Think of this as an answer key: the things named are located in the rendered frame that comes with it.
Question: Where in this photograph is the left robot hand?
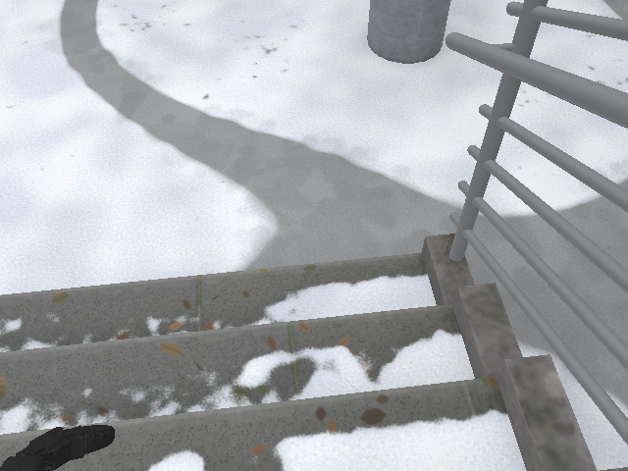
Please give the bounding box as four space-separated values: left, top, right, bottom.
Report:
0 425 115 471

